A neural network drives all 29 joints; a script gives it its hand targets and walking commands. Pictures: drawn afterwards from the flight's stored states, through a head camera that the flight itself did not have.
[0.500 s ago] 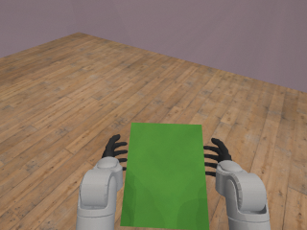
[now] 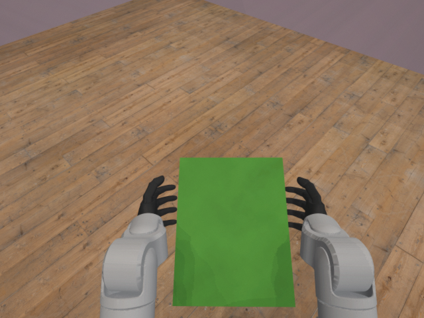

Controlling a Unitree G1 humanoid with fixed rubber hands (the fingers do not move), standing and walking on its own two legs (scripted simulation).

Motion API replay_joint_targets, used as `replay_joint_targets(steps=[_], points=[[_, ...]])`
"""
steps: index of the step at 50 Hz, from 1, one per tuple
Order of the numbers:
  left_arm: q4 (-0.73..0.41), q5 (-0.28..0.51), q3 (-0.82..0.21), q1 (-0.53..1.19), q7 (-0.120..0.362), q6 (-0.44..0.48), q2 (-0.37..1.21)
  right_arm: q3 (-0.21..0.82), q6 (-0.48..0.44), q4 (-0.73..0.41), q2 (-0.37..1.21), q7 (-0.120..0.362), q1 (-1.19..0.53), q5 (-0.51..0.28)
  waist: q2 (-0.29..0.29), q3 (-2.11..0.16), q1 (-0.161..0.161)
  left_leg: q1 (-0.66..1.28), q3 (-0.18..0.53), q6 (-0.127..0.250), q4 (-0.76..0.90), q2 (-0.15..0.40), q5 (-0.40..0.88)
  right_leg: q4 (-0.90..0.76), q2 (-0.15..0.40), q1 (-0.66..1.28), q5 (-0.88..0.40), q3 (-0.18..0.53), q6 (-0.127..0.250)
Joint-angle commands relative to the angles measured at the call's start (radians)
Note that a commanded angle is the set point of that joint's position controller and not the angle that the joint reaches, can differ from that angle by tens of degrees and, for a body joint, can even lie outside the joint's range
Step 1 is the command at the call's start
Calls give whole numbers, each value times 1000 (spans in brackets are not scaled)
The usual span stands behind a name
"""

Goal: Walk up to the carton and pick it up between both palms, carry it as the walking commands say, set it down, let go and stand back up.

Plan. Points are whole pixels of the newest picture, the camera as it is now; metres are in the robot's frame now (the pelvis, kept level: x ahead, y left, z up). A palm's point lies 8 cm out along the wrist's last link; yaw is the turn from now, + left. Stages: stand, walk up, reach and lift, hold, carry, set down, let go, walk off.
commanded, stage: carry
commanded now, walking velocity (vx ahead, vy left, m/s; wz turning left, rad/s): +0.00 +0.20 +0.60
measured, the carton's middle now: (229, 229) +0.31 +0.01 -0.01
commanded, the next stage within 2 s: none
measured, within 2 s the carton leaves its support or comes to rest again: neither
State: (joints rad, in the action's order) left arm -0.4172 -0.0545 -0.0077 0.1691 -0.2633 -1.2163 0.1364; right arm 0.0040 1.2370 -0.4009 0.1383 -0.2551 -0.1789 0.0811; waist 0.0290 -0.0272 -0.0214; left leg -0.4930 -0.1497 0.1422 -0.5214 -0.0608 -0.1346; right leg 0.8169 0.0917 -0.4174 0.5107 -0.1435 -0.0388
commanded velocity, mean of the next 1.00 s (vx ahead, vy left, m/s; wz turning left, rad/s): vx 0.00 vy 0.20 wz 0.60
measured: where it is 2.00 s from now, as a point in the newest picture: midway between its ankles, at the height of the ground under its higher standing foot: outside the picture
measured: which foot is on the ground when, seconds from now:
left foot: down 0.00-0.06, up 0.08-0.30, down 0.32-0.64, up 0.66-0.92, down 0.94-1.00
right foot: up 0.00-0.02, down 0.04-0.34, up 0.36-0.60, down 0.62-0.94, up 0.96-1.00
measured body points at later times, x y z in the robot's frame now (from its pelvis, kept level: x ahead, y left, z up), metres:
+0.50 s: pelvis -0.01 +0.12 -0.01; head +0.03 +0.14 +0.44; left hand +0.22 +0.35 +0.07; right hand +0.31 +0.09 +0.07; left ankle +0.04 +0.21 -0.72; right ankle -0.01 -0.02 -0.66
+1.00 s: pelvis -0.07 +0.26 -0.01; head -0.05 +0.28 +0.44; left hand +0.08 +0.55 +0.08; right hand +0.25 +0.33 +0.09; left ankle -0.09 +0.37 -0.72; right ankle +0.00 +0.07 -0.69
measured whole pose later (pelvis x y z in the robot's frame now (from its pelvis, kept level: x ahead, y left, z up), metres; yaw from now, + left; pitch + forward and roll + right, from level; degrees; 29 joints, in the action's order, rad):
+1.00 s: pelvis -0.07 +0.26 -0.01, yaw +36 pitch +4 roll +1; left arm -0.42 -0.09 0.04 0.19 -0.26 -1.22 0.14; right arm 0.01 1.24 -0.34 0.15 -0.25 -0.27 0.08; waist -0.04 -0.03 0.02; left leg -0.45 -0.14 0.03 -0.65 0.02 -0.24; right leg 0.94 0.31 -0.41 0.55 -0.14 -0.14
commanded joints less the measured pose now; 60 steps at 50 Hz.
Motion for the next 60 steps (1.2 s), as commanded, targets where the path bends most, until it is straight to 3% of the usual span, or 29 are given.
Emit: replay_joint_targets(steps=[1, 3, 4, 5, 7, 9, 15, 16, 17, 18, 19, 21, 23, 27, 30, 31, 32, 33, 34, 36, 39, 45, 46, 47, 48, 49, 51, 54, 60], points=[[-144, 353, -553, 302, 239, 36, 1065, 526, -59, -179, 1028, 228, -332, -339, 84, -382, 8, 213, 210, -157, 216, 207, 184, -273, -5, 265, -37, -33, 29], [-136, 339, -529, 258, 241, 31, 1040, 534, -52, -165, 1016, 224, -312, -338, -74, -385, -21, -22, 161, -216, 80, 170, 84, -514, 182, 586, -232, 93, 78], [-123, 322, -523, 266, 244, 38, 1042, 559, -43, -179, 995, 228, -315, -337, -437, -343, -27, -224, 59, -220, -343, 62, -321, -511, 560, 530, -566, 443, 244], [-122, 338, -529, 270, 248, 37, 1050, 557, -51, -188, 1010, 228, -376, -343, -322, -277, -8, -300, 91, -183, -538, 98, -420, -461, 572, 452, -853, 327, 285], [-143, 340, -537, 309, 254, 44, 1021, 570, -57, -172, 1016, 228, -394, -358, -178, -251, 12, -263, 134, -177, -505, 148, -328, -385, 439, 434, -870, 131, 178], [-196, 335, -537, 320, 247, 52, 1007, 572, -61, -165, 1028, 233, -350, -363, -188, -259, 21, -181, 74, -194, -375, 136, -241, -322, 342, 427, -891, -13, 104], [-158, 277, -488, 216, 222, 31, 937, 581, -23, -144, 982, 236, -316, -370, -266, -320, 14, 110, -157, -185, 17, 31, -125, -127, 315, 411, -1098, -140, 10], [-155, 275, -488, 217, 224, 28, 929, 573, -18, -128, 979, 235, -297, -366, -201, -367, 33, 263, -123, -171, 99, 33, -25, 10, 278, 339, -990, -146, -31], [-154, 283, -494, 228, 227, 25, 925, 559, -16, -125, 979, 234, -292, -359, -87, -406, 63, 485, 51, -119, 70, 154, 272, 179, 232, 85, -580, -111, -78], [-187, 303, -522, 269, 235, 21, 925, 528, -25, -107, 979, 229, -294, -357, 229, -396, 51, 615, 400, 11, -11, 386, 860, 366, 64, -223, 196, -121, -114], [-131, 304, -521, 254, 233, 13, 939, 509, -16, -106, 979, 224, -291, -351, 187, -407, 37, 572, 394, 48, -37, 400, 922, 456, 78, -204, 271, 25, -88], [-143, 353, -570, 326, 254, 22, 1018, 490, -32, -99, 1004, 229, -293, -326, 118, -376, 29, 410, 270, 19, -3, 336, 553, 433, 82, -168, 158, 67, -62], [-158, 373, -593, 372, 260, 31, 1047, 483, -49, -108, 1020, 232, -316, -320, 141, -341, 23, 325, 223, 6, 59, 273, 315, 357, 68, -130, 29, 55, -50], [-175, 371, -586, 363, 254, 43, 1037, 504, -62, -123, 1022, 232, -322, -317, 123, -360, 28, 269, 296, 13, 131, 285, 175, 120, 25, -8, 8, 48, -12], [-158, 353, -552, 331, 251, 41, 1020, 520, -57, -127, 1011, 226, -307, -314, 98, -370, 20, 158, 289, -42, 142, 244, 113, -163, 3, 206, -28, 27, 26], [-144, 345, -537, 306, 252, 37, 1020, 526, -54, -128, 1005, 223, -309, -313, 43, -364, 1, 54, 249, -87, 117, 210, 60, -347, 36, 364, -139, 20, 42], [-126, 335, -519, 284, 252, 33, 1013, 530, -46, -121, 997, 222, -307, -308, -120, -349, -19, -127, 183, -159, -1, 138, -73, -499, 223, 521, -189, 197, 100], [-79, 313, -497, 255, 253, 37, 1028, 561, -38, -156, 987, 228, -353, -315, -494, -292, -23, -258, 55, -181, -445, 25, -403, -561, 577, 425, -526, 512, 269], [-78, 314, -498, 258, 250, 34, 1036, 554, -41, -150, 994, 230, -402, -329, -318, -257, -4, -262, 136, -172, -648, 96, -429, -504, 569, 354, -732, 403, 294], [-103, 315, -501, 301, 253, 44, 1019, 575, -48, -139, 1009, 231, -428, -352, -147, -247, 11, -226, 173, -173, -638, 147, -312, -426, 432, 363, -733, 187, 186], [-149, 314, -492, 325, 243, 50, 1003, 569, -51, -114, 1032, 233, -383, -356, -196, -264, 21, -135, 68, -191, -428, 117, -263, -340, 333, 380, -869, -3, 100], [-92, 275, -463, 259, 227, 24, 947, 545, -17, -66, 993, 230, -351, -339, -309, -296, 11, 60, -80, -173, -33, 50, -203, -256, 350, 401, -942, -82, 23], [-83, 272, -463, 260, 226, 21, 946, 536, -12, -52, 989, 231, -340, -335, -242, -332, 25, 175, -81, -170, 80, 41, -110, -154, 317, 369, -890, -110, -12], [-78, 270, -466, 274, 228, 18, 940, 524, -10, -41, 987, 231, -331, -330, -131, -376, 49, 352, 18, -149, 136, 89, 1, 2, 276, 228, -666, -97, -57], [-104, 286, -490, 303, 236, 11, 939, 497, -15, -28, 985, 229, -328, -324, 162, -353, 64, 516, 361, -41, 83, 309, 500, 227, 129, -126, -63, -124, -116], [-96, 298, -503, 326, 234, 7, 951, 476, -14, -18, 993, 226, -327, -325, 290, -342, 47, 535, 464, 34, 26, 402, 803, 371, 74, -244, 274, -32, -103], [-98, 344, -552, 384, 251, 13, 1031, 461, -28, -20, 1023, 231, -330, -301, 173, -357, 34, 454, 339, 24, -6, 347, 674, 431, 77, -220, 188, 69, -70], [-139, 386, -593, 447, 254, 30, 1090, 453, -60, -69, 1048, 234, -355, -296, 146, -369, 30, 409, 259, 29, 34, 258, 427, 365, 53, -175, 7, 72, -60], [-119, 352, -543, 375, 242, 33, 1060, 496, -57, -94, 1028, 228, -332, -294, 88, -392, 36, 366, 414, 39, 142, 290, 327, 87, 1, -32, 7, 90, -13]])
